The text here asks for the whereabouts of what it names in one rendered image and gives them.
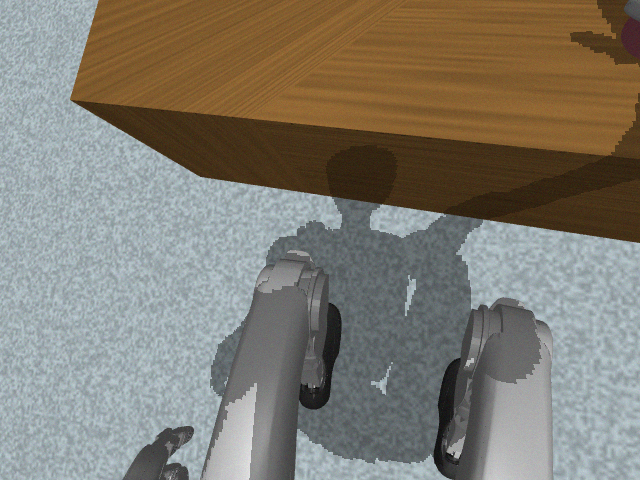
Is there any right robot foot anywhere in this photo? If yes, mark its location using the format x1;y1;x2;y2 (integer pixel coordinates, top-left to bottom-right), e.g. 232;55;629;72
433;358;461;480

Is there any bottle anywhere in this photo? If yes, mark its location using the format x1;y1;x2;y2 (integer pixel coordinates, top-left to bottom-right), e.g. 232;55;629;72
621;17;640;59

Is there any right robot hand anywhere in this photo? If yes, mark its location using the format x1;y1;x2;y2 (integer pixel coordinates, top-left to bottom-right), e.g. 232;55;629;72
624;0;640;22

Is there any left robot hand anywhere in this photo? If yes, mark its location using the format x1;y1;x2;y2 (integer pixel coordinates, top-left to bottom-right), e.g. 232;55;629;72
123;426;194;480

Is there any left robot foot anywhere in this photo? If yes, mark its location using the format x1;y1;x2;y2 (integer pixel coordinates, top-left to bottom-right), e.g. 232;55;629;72
299;302;342;410

